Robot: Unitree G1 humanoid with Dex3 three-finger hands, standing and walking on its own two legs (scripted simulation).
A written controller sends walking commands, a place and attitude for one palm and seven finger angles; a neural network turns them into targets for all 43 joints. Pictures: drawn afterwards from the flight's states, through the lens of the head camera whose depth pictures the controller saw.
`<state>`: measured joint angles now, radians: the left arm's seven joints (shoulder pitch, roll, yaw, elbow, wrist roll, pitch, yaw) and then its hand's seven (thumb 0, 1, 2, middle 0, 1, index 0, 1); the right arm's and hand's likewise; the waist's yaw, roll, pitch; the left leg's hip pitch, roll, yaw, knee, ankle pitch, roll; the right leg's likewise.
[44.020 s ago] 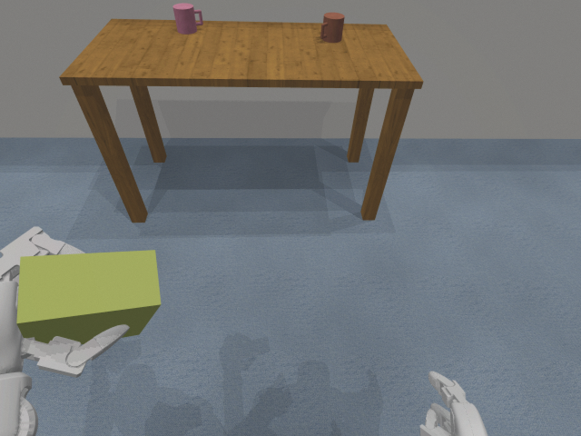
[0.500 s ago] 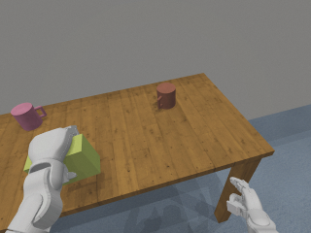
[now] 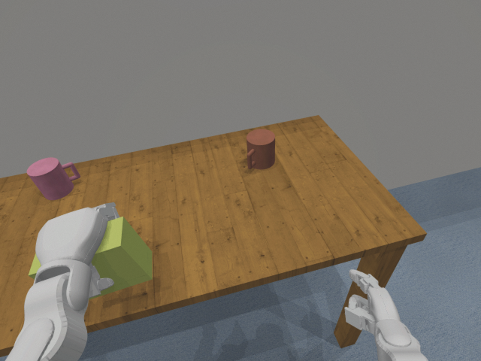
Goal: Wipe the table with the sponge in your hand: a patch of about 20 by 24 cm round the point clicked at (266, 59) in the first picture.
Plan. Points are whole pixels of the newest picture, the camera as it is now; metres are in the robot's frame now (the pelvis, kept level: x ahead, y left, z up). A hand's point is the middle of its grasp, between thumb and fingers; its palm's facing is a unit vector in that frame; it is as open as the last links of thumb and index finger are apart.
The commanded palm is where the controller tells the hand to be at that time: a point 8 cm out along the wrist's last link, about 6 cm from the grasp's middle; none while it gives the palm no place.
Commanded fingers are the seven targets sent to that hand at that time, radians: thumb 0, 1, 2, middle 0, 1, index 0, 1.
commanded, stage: bring the sponge back beside the body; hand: left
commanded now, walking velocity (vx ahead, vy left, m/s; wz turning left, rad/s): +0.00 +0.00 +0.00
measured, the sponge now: (103, 266) +0.21 +0.28 +0.07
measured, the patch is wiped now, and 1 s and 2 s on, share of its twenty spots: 1.00 1.00 1.00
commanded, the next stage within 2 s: step back with the hand held close in 0.74 s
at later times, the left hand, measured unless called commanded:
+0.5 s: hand (78, 273) +0.18 +0.28 +0.11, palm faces +0.08 -0.13 -0.99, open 9.7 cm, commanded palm +0.15 +0.28 +0.18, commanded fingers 0.00 0.10 1.30 -1.20 -1.60 -1.20 -1.60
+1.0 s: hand (99, 253) +0.20 +0.25 +0.13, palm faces +0.30 -0.80 -0.53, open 9.7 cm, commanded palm +0.15 +0.29 +0.17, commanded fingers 0.00 0.10 1.30 -1.20 -1.60 -1.20 -1.60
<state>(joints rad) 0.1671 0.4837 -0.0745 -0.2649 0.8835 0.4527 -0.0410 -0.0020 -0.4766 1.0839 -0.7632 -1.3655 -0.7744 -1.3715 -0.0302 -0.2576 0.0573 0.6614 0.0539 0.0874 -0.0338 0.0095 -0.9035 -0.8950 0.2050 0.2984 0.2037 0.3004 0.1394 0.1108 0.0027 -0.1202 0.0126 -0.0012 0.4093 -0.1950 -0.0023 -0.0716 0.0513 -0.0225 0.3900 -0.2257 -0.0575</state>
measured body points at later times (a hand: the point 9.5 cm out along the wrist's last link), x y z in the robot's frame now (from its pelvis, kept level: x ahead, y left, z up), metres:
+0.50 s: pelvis -0.01 +0.00 +0.00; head -0.04 -0.04 +0.45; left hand +0.17 +0.29 +0.16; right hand +0.26 -0.19 -0.06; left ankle +0.02 +0.12 -0.74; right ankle +0.00 -0.09 -0.74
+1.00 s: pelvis -0.01 +0.00 +0.00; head -0.01 +0.00 +0.44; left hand +0.18 +0.29 +0.16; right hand +0.23 -0.19 -0.06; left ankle +0.02 +0.12 -0.74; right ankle +0.00 -0.09 -0.74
